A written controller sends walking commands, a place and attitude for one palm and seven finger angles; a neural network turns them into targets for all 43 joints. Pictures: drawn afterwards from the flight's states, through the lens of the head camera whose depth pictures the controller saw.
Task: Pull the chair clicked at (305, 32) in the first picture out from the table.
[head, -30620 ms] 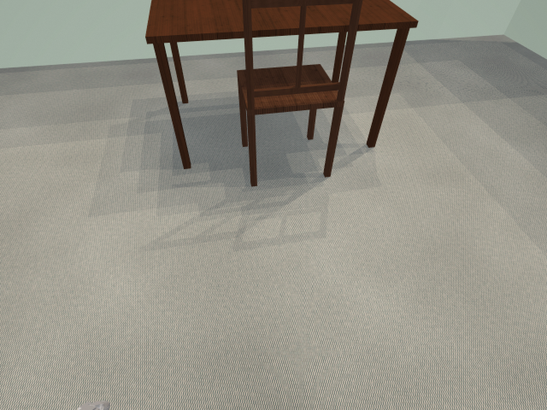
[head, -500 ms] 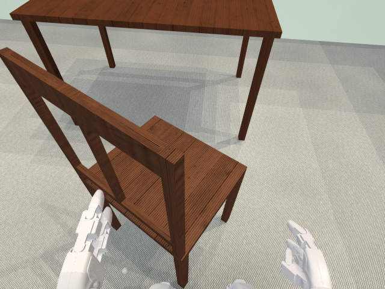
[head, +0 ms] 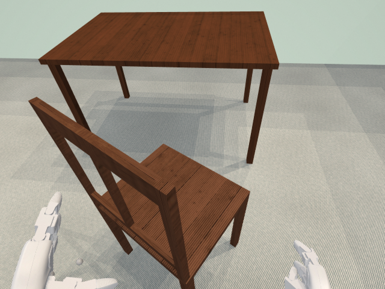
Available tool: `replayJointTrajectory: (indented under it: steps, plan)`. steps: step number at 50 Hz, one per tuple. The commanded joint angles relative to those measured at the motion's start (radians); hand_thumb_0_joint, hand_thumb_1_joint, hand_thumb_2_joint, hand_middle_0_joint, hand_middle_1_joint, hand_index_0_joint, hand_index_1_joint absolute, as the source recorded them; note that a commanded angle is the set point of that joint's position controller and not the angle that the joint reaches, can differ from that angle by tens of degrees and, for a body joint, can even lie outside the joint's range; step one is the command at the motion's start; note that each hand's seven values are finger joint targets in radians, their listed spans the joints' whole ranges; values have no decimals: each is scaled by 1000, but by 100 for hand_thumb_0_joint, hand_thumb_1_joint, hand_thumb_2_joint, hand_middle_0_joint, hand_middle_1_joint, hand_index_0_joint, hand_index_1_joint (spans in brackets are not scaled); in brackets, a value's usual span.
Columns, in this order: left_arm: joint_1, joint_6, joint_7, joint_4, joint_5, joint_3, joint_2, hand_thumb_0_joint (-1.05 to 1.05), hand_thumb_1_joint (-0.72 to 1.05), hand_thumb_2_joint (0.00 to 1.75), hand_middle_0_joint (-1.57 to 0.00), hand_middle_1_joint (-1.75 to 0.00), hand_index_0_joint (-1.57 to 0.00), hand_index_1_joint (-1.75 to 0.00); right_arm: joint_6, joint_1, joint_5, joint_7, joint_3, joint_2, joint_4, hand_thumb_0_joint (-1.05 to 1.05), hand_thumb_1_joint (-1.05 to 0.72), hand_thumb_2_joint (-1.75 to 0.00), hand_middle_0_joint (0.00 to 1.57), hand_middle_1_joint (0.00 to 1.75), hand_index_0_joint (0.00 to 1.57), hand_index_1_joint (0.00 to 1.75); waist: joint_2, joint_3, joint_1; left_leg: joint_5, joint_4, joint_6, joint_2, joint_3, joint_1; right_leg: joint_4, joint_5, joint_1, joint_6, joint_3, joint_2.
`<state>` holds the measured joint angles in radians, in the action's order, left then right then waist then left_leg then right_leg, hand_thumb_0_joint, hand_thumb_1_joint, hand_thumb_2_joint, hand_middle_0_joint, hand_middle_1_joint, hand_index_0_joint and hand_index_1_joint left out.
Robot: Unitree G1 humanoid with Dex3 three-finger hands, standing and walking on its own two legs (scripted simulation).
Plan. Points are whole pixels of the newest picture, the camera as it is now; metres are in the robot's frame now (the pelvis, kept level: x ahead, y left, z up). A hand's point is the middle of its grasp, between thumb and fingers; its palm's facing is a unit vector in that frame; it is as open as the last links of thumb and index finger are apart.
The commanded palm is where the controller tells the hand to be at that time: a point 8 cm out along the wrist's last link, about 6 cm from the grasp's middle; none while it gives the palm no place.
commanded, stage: draw the hand back to the body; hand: left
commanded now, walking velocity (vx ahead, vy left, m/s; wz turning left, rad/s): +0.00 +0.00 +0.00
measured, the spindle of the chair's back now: (116, 195) +0.35 +0.24 -0.03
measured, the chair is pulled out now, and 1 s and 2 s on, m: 0.58 0.58 0.58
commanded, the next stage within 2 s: step back with the hand held close in 0.82 s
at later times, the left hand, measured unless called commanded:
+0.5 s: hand (28, 188) +0.21 +0.26 +0.20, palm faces +0.49 -0.76 -0.43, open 8.7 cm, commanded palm +0.16 +0.30 +0.21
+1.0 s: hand (24, 193) +0.20 +0.27 +0.20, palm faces +0.47 -0.78 -0.40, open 7.4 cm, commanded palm +0.15 +0.30 +0.21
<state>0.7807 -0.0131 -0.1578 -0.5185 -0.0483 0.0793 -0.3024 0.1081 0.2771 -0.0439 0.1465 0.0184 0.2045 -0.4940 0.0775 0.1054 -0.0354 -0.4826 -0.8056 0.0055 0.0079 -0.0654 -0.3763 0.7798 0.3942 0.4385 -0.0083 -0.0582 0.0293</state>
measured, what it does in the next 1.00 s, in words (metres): stands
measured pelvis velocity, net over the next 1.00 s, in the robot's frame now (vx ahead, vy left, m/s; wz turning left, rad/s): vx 0.01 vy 0.00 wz -0.02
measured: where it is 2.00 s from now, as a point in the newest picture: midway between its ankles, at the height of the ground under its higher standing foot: outside the picture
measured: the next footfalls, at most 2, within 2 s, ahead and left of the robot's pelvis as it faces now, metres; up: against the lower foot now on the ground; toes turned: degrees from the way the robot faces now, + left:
none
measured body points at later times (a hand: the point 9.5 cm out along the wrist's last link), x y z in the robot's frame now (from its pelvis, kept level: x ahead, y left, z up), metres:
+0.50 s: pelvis +0.02 -0.01 +0.03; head +0.00 -0.04 +0.48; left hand +0.18 +0.30 +0.23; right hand +0.20 -0.23 -0.06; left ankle -0.04 +0.12 -0.71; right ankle +0.01 -0.13 -0.71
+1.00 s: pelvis +0.01 +0.00 +0.03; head -0.01 -0.02 +0.48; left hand +0.17 +0.30 +0.22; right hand +0.19 -0.22 -0.05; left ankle -0.04 +0.12 -0.71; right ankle +0.01 -0.13 -0.71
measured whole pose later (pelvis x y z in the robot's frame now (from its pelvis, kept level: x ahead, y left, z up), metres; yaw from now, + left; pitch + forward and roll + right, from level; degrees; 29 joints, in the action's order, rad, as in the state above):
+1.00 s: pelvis +0.01 +0.00 +0.03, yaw -1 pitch -4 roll -1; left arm 0.46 0.09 -0.14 -0.40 -0.07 0.36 -0.34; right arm 0.12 0.20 -0.02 0.07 0.01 0.22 -0.63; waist 0.07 -0.01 -0.06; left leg -0.32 -0.45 0.00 0.00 -0.04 -0.07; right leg 0.44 0.24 0.14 -0.01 -0.04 0.02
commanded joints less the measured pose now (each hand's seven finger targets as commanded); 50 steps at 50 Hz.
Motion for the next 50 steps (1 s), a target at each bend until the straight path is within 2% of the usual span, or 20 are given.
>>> replayJointTrajectory:
  steps: [1, 5, 7, 9, 10, 12, 14, 15, 20, 22, 25, 29, 31, 34, 42, 46, 47, 48, 49, 50]
  plan:
    - [-76, 79, -37, -195, 10, 155, -139, 0, 14, 53, -10, -14, -10, -14, 82, -141, 6, 2, -24, 79, 139, 0, -90, -90, 20, 30, 20, 30, -34, -48, 1, 257, 239, -14, -20, 23, 13, -219, -173, -172, 30, -2, 17]
    - [-111, 96, -33, -170, 5, 206, -153, 0, 28, 60, -12, -17, -12, -17, 96, -164, 9, -12, -26, 82, 104, 0, -90, -90, 20, 30, 20, 30, -40, -69, -4, 321, 291, -11, -23, 28, 69, -263, -245, -234, 28, 2, 13]
    - [-140, 107, -32, -168, 3, 234, -166, 0, 36, 64, -13, -19, -13, -19, 102, -168, 12, -20, -29, 82, 88, 0, -90, -90, 20, 30, 20, 30, -14, -59, -7, 356, 308, -12, -24, 34, 104, -279, -288, -259, 27, 5, 14]
    - [-166, 111, -31, -143, 0, 268, -183, 0, 43, 67, -13, -20, -13, -20, 103, -181, 13, -26, -34, 86, 71, 0, -90, -90, 20, 30, 20, 30, -33, -72, -10, 376, 326, -10, -28, 33, 119, -303, -307, -278, 28, 7, 10]
    - [-175, 115, -29, -134, -2, 268, -170, 0, 47, 69, -14, -21, -14, -21, 102, -180, 15, -28, -32, 86, 66, 0, -90, -90, 20, 30, 20, 30, -22, -80, -8, 385, 340, -11, -28, 39, 130, -304, -317, -288, 26, 8, 12]
    - [-224, 126, -28, -152, -4, 297, -195, 0, 54, 73, -15, -22, -15, -22, 104, -182, 16, -33, -34, 90, 60, 0, -90, -90, 20, 30, 20, 30, -7, -62, -9, 405, 352, -13, -28, 43, 162, -317, -339, -303, 25, 10, 11]
    - [-260, 129, -28, -144, -8, 341, -227, 0, 61, 76, -16, -24, -16, -24, 106, -189, 20, -36, -38, 95, 46, 0, -90, -90, 20, 30, 20, 30, -32, -60, -15, 433, 361, -11, -30, 40, 175, -334, -372, -327, 26, 11, 9]
    - [-266, 135, -25, -134, -11, 343, -215, 0, 65, 78, -16, -25, -16, -25, 104, -184, 20, -38, -38, 94, 43, 0, -90, -90, 20, 30, 20, 30, -55, -51, -11, 444, 368, -13, -31, 44, 188, -333, -383, -336, 23, 12, 9]
    - [-351, 148, -23, -114, -18, 408, -256, 0, 83, 87, -19, -29, -19, -29, 99, -188, 21, -47, -39, 99, 20, 0, -90, -90, 20, 30, 20, 30, 4, -40, -14, 487, 392, -12, -29, 51, 225, -354, -423, -369, 22, 16, 10]
    - [-386, 153, -22, -99, -24, 432, -269, 0, 90, 90, -20, -30, -20, -30, 95, -190, 21, -51, -41, 104, 15, 0, -90, -90, 20, 30, 20, 30, -22, -41, -16, 512, 398, -13, -31, 51, 232, -355, -445, -379, 21, 13, 8]
    - [-321, 147, -6, -33, -27, 374, -193, 0, 90, 90, -20, -30, -20, -30, 84, -194, 21, -64, -46, 104, 7, 0, -90, -90, 20, 30, 20, 30, -47, -62, -14, 549, 405, -11, -38, 52, 231, -359, -467, -382, 20, 7, 9]
    - [-336, 148, -5, -60, -23, 401, -235, 0, 90, 90, -20, -30, -20, -30, 73, -208, 22, -68, -54, 110, 11, 0, -90, -90, 20, 30, 20, 30, -44, -44, -21, 542, 411, -13, -37, 53, 234, -366, -463, -394, 19, 10, 7]
    - [-344, 155, -8, -110, -21, 408, -247, 0, 90, 90, -20, -30, -20, -30, 78, -203, 22, -69, -53, 107, 17, 0, -90, -90, 20, 30, 20, 30, -14, -5, -23, 556, 414, -12, -37, 52, 252, -360, -464, -410, 20, 11, 10]
    - [-358, 155, -12, -141, -17, 425, -272, 0, 90, 90, -20, -30, -20, -30, 84, -204, 23, -66, -51, 105, 16, 0, -90, -90, 20, 30, 20, 30, -4, -10, -24, 567, 413, -8, -37, 47, 252, -367, -471, -413, 23, 14, 6]
    - [-375, 151, -11, -98, -17, 392, -231, 0, 90, 90, -20, -30, -20, -30, 84, -206, 19, -66, -48, 107, 10, 0, -90, -90, 20, 30, 20, 30, 8, -72, -17, 486, 435, -7, -41, 48, 238, -382, -377, -375, 24, 13, 5]
    - [-374, 151, -10, -80, -20, 392, -231, 0, 90, 90, -20, -30, -20, -30, 84, -206, 21, -66, -48, 108, 12, 0, -90, -90, 20, 30, 20, 30, -33, -79, -19, 451, 444, -9, -41, 40, 227, -387, -346, -372, 24, 12, 4]
    - [-393, 151, -4, -85, -17, 343, -193, 0, 90, 90, -20, -30, -20, -30, 86, -207, 23, -69, -45, 111, 14, 0, -90, -90, 20, 30, 20, 30, -29, -74, -11, 446, 443, -12, -38, 43, 232, -387, -343, -367, 22, 14, 6]
    - [-524, 202, -8, -155, -21, 504, -353, 0, 90, 90, -20, -30, -20, -30, 61, -189, 17, -69, -55, 141, 35, 0, -90, -90, 20, 30, 20, 30, -44, -174, 11, 339, 424, -34, -60, 32, 154, -451, -360, -286, 21, 133, 53]
    - [-536, 221, -5, -122, -12, 516, -365, 0, 90, 90, -20, -30, -20, -30, 48, -180, 19, -65, -53, 126, 22, 0, -90, -90, 20, 30, 20, 30, -58, -181, 17, 279, 421, -31, -54, 18, 145, -471, -327, -272, 30, 145, 76]
    - [-414, 219, 0, -43, -9, 459, -274, 0, 90, 90, -20, -30, -20, -30, 36, -184, 23, -66, -57, 130, 20, 0, -90, -90, 20, 30, 20, 30, -76, -168, 23, 287, 418, -29, -56, 14, 154, -464, -323, -267, 34, 140, 79]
